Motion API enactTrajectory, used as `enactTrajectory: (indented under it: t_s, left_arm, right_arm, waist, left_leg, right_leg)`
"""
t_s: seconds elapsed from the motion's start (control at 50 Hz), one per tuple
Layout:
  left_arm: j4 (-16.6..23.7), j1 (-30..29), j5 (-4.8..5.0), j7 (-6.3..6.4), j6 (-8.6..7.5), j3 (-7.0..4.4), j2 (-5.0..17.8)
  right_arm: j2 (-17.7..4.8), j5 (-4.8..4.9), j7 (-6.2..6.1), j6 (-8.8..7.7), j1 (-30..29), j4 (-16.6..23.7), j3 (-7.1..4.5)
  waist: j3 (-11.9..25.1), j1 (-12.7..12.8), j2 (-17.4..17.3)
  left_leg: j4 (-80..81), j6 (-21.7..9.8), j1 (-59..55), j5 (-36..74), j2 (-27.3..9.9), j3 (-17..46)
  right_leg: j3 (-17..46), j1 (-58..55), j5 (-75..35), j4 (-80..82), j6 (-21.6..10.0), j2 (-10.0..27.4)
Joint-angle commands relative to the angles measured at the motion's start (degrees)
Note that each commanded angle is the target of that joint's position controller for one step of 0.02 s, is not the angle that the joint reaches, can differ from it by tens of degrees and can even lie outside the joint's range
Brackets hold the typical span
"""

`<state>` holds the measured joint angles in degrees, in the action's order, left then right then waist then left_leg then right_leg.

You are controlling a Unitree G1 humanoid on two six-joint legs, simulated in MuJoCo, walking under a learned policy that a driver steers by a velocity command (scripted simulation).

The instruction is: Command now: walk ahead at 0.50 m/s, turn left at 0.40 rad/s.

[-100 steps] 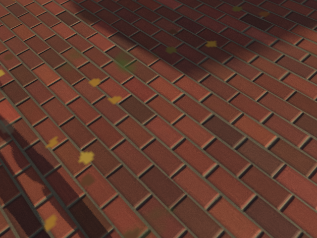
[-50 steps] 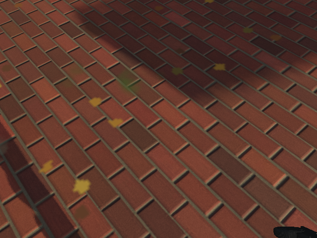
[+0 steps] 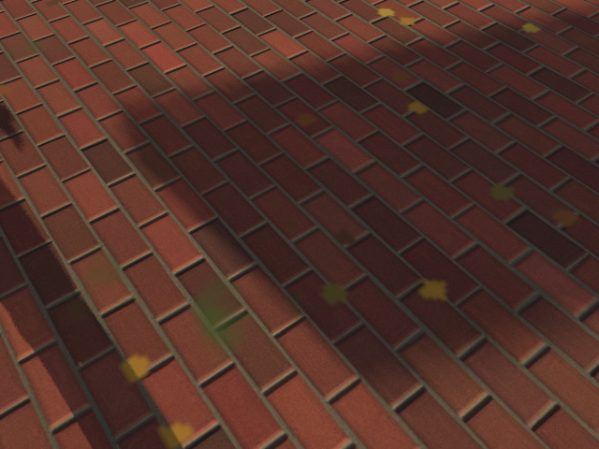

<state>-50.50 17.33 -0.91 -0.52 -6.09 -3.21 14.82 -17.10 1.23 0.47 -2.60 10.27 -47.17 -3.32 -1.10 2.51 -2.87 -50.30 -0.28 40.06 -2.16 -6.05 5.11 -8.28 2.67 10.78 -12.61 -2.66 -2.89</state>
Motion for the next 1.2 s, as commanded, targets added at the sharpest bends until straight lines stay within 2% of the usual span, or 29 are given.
enactTrajectory:
  t_s: [0.02, 0.08, 0.14, 0.18, 0.22, 0.24, 0.26, 0.28, 0.3, 0.32, 0.34, 0.36, 0.42, 0.52, 0.58, 0.64, 0.68, 0.7, 0.72, 0.74, 0.76, 0.78, 0.8, 0.84, 0.9, 0.98, 1.1, 1.16, 1.2]
  left_arm:
    - [3.4, -3.4, 0.34, 0.87, -0.85, -1.86, 8.9]
    - [1.6, -0.2, 1.06, 1.15, 0.30, -2.30, 10.0]
    - [1.0, 0.2, 1.75, 1.45, 1.89, -2.83, 11.2]
    - [1.6, -1.2, 1.90, 2.01, 2.84, -3.34, 12.8]
    - [2.4, -2.2, 1.79, 2.58, 3.61, -3.05, 12.6]
    - [4.3, 0.3, 0.22, 2.39, 2.84, -1.56, 8.0]
    - [6.7, 2.4, 0.27, 1.39, 0.49, 0.30, 3.5]
    - [7.6, -4.1, 2.36, 0.35, -1.50, -0.92, 9.0]
    - [8.8, -7.3, 3.43, -0.03, -2.52, -0.91, 9.4]
    - [8.5, -7.7, 2.35, 0.41, -2.86, -0.84, 8.6]
    - [8.0, -7.8, 0.84, 0.89, -2.39, -1.40, 9.2]
    - [8.3, -6.5, 0.58, 0.78, -1.66, -1.61, 9.3]
    - [9.0, -6.5, -0.06, 0.90, -0.08, -1.38, 7.4]
    - [12.4, -17.1, 0.26, 0.46, -0.20, -0.19, 4.7]
    - [13.9, -20.6, 1.14, -0.28, -0.74, -0.32, 5.6]
    - [14.0, -20.1, 1.02, -1.14, -1.56, -0.85, 7.3]
    - [13.2, -16.1, 0.89, -1.11, -2.01, -1.48, 8.3]
    - [11.8, -10.7, 0.45, -0.81, -2.26, -2.34, 9.8]
    - [10.9, -2.3, -0.34, -0.47, -2.40, -3.06, 12.4]
    - [8.6, 5.2, -0.65, -0.53, -1.70, -4.64, 17.5]
    - [7.3, 6.8, 1.37, -1.20, -1.40, -3.79, 13.3]
    - [8.0, 3.5, 1.91, -1.03, -1.10, -2.66, 9.5]
    - [8.8, -0.3, 1.21, -0.88, -0.55, -2.03, 8.3]
    - [8.8, -3.7, 0.30, -0.81, -0.27, -0.97, 6.1]
    - [7.7, -3.2, 0.85, -0.74, -0.65, -1.06, 6.9]
    - [6.1, -1.1, 1.48, -0.20, -0.20, -1.73, 9.6]
    - [2.8, 5.3, 2.44, 0.02, 1.21, -1.73, 10.5]
    - [2.0, 5.6, 2.58, 0.49, 2.32, -2.13, 11.8]
    - [2.4, 4.0, 2.45, 0.70, 2.64, -1.92, 11.7]
  right_arm:
    - [-1.2, -0.32, 0.92, -0.67, -3.8, 4.3, 0.10]
    - [-0.9, -0.23, 1.87, -0.65, -8.6, 7.1, 0.36]
    - [-1.8, -0.15, 2.94, -0.50, -10.2, 9.7, -0.03]
    - [-3.9, -0.13, 3.21, -0.16, -6.2, 9.9, -1.18]
    - [-9.2, 0.24, 2.29, 0.20, 9.8, 6.3, -4.41]
    - [-15.0, 0.31, 0.87, 0.82, 15.9, 5.1, -6.15]
    - [-17.1, 0.25, 1.17, 0.08, 13.2, 7.1, -5.81]
    - [-11.8, -0.14, 1.37, -0.42, 13.5, 7.4, -4.36]
    - [-9.4, -0.24, 1.27, -0.91, 11.4, 7.3, -3.73]
    - [-8.1, -0.15, 1.27, -1.16, 7.6, 7.9, -3.33]
    - [-5.9, -0.42, 1.16, -1.19, 4.4, 8.8, -2.61]
    - [-6.1, -1.10, 0.91, -1.21, 3.1, 9.7, -2.48]
    - [-7.3, -0.63, 0.02, -1.45, 3.6, 9.9, -2.91]
    - [-8.8, 0.02, -1.35, -0.68, 7.6, 8.9, -3.41]
    - [-8.5, 0.25, -1.45, -0.32, 10.3, 7.7, -3.35]
    - [-7.3, -0.02, -1.72, -0.06, 11.9, 6.6, -3.01]
    - [-7.4, -0.29, -1.66, 0.25, 11.0, 6.4, -3.03]
    - [-6.1, -0.44, -1.48, 0.27, 10.5, 6.8, -2.54]
    - [-4.1, -1.13, -1.32, 0.15, 10.1, 7.8, -1.52]
    - [-0.5, 0.15, -1.23, -0.57, 18.9, 7.9, -0.41]
    - [-3.6, 0.66, -1.29, -1.09, 18.9, 7.3, -0.51]
    - [-7.6, 0.99, -1.17, -1.15, 12.0, 8.0, -1.58]
    - [-7.5, 0.39, -1.19, -1.16, 7.1, 9.2, -1.47]
    - [-6.0, -0.89, -0.80, -1.35, 4.5, 10.0, -1.59]
    - [-3.0, -0.73, -0.54, -1.05, 5.8, 9.6, -0.91]
    - [-1.2, -1.13, -0.33, -1.58, -1.2, 11.6, 0.07]
    - [-1.1, -0.21, 1.01, -2.41, -11.4, 14.4, 0.26]
    - [-3.0, -0.23, 1.59, -3.16, -10.8, 15.0, -0.49]
    - [-6.6, -0.71, 1.00, -3.45, 0.1, 11.9, -2.40]
  waist:
    - [-2.6, 0.0, 5.2]
    - [-4.1, 1.8, 4.5]
    - [-3.8, 1.0, 5.4]
    - [0.1, -2.1, 7.7]
    - [8.7, -10.7, 5.9]
    - [14.2, -10.6, -4.7]
    - [21.7, -6.0, -12.2]
    - [19.9, -9.7, -5.1]
    - [12.5, -9.0, -2.6]
    - [7.9, -6.0, 3.0]
    - [5.1, -4.1, 3.7]
    - [4.6, -2.4, 0.9]
    - [3.3, -1.4, 1.4]
    - [1.4, -5.4, -1.0]
    - [1.0, -6.9, -2.1]
    - [1.0, -6.6, -3.1]
    - [1.6, -4.1, -4.7]
    - [4.9, -1.4, -4.1]
    - [12.7, 2.4, -0.3]
    - [20.8, 0.7, 16.0]
    - [19.4, 1.6, 18.0]
    - [10.2, 2.7, 11.1]
    - [5.4, 1.8, 6.8]
    - [0.4, -1.0, 6.6]
    - [1.0, -2.3, 8.6]
    - [0.3, -0.5, 6.9]
    - [-2.0, 3.0, 6.8]
    - [-1.7, 0.7, 7.7]
    - [4.9, -5.6, 7.0]
  left_leg:
    - [8.5, -0.2, -3.4, 8.4, -0.1, -2.8]
    - [13.2, -1.5, -0.3, 6.6, 0.3, -4.2]
    - [15.2, -3.6, 0.1, -0.9, 1.9, -6.8]
    - [14.7, -5.8, -7.7, -7.1, 5.7, -10.5]
    - [19.1, -9.7, -31.1, -5.0, 9.7, -10.2]
    - [20.1, -15.2, -50.0, -6.4, -2.2, 10.1]
    - [30.3, -25.7, -62.7, -14.7, -13.4, 42.5]
    - [33.4, -22.6, -62.3, -16.4, -12.3, 39.1]
    - [33.3, -20.1, -55.2, -13.0, -10.3, 29.9]
    - [33.5, -17.9, -46.2, -7.2, -7.6, 23.5]
    - [34.8, -16.4, -39.8, -1.5, -5.4, 18.8]
    - [35.9, -17.3, -35.0, 2.8, -5.0, 18.0]
    - [37.7, -17.3, -28.8, 9.1, -2.7, 12.9]
    - [36.7, -13.0, -25.4, 3.8, 1.8, 8.5]
    - [35.0, -12.0, -27.6, -0.6, 0.3, 11.5]
    - [30.7, -11.2, -34.1, -0.4, -2.8, 15.2]
    - [26.7, -10.1, -36.1, 6.7, -3.1, 16.0]
    - [20.4, -8.8, -35.6, 13.1, -0.3, 14.2]
    - [6.6, -6.8, -29.5, 8.3, 2.8, 10.9]
    - [-14.5, -1.8, -8.8, -14.3, 11.7, 4.2]
    - [-22.0, -1.4, 1.2, -31.0, 10.9, 6.1]
    - [-25.1, -1.7, 5.2, -26.6, 7.8, 6.5]
    - [-23.8, -1.8, 4.4, -22.2, 5.3, 3.7]
    - [-16.6, -1.7, 0.5, -16.7, 1.5, 1.9]
    - [-10.4, -0.7, -2.6, -14.1, 0.2, -0.6]
    - [4.1, 0.6, -2.5, -3.2, -0.1, -2.4]
    - [17.9, 0.1, -6.6, 4.4, 2.7, -4.0]
    - [21.9, -1.6, -10.4, -0.9, 4.0, -3.6]
    - [24.7, -3.9, -27.9, -0.9, 5.6, -5.2]
  right_leg:
    - [2.4, 4.3, -14.2, 7.5, -7.0, 15.1]
    - [0.8, -3.1, -16.3, 5.4, -6.6, 17.5]
    - [-0.6, -9.4, -26.9, 0.0, -5.2, 19.6]
    - [-2.3, -10.6, -46.3, -8.7, -3.8, 19.4]
    - [-4.6, -1.7, -47.6, -31.3, -0.7, 15.7]
    - [-4.9, 17.7, -18.3, -51.2, 2.3, 10.7]
    - [6.8, 36.3, 23.3, -67.0, 4.4, -1.1]
    - [14.7, 42.9, 20.8, -69.1, 3.0, 2.6]
    - [13.7, 44.6, 15.9, -66.0, 1.6, 5.1]
    - [13.3, 41.7, 11.8, -60.0, 1.5, 7.7]
    - [13.0, 38.0, 9.0, -55.4, 1.7, 9.2]
    - [13.4, 34.5, 7.8, -54.0, 2.5, 9.7]
    - [11.8, 32.4, 4.3, -46.2, 5.3, 9.4]
    - [10.7, 28.7, -13.9, -24.3, 6.8, 5.2]
    - [11.3, 26.5, -17.0, -18.5, 6.1, 3.8]
    - [12.2, 26.3, -13.3, -15.5, 3.8, 4.1]
    - [10.5, 21.4, -8.9, -13.5, 1.4, 3.3]
    - [9.9, 13.2, -9.3, -12.1, -0.5, 3.4]
    - [17.2, -1.0, -9.9, -14.4, -4.3, 10.8]
    - [41.5, -22.3, -0.8, -12.1, -14.7, 22.9]
    - [54.5, -23.5, 13.6, -4.9, -15.7, 25.9]
    - [47.2, -16.1, 18.6, -3.8, -12.8, 23.9]
    - [39.6, -8.4, 14.7, -2.9, -10.8, 21.3]
    - [30.8, 2.3, 4.0, 0.1, -9.7, 17.0]
    - [24.1, 5.9, -5.6, 2.9, -10.4, 15.0]
    - [17.7, 5.4, -12.6, 4.6, -10.1, 14.0]
    - [15.7, 1.6, -12.9, 2.5, -8.2, 14.9]
    - [18.4, -1.8, -16.8, -1.8, -6.9, 16.8]
    - [15.9, 1.3, -27.8, -13.7, -4.5, 13.3]
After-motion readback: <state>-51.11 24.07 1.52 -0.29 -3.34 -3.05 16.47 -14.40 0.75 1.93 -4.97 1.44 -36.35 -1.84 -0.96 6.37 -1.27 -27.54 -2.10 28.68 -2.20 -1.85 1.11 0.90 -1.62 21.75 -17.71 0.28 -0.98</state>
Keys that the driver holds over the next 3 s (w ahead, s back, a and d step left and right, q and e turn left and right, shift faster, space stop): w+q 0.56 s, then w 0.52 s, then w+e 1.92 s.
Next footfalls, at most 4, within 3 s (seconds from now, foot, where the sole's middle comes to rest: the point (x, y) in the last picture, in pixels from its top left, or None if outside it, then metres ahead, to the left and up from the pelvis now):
0.22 left None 0.29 0.15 -0.78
0.72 right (316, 394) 0.62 0.03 -0.78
1.22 left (180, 333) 0.77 0.38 -0.78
1.74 right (264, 232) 1.11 0.20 -0.78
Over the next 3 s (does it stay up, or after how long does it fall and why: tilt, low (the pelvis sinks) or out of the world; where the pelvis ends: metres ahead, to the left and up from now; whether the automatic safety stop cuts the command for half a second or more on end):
stays up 1.57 0.12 0.00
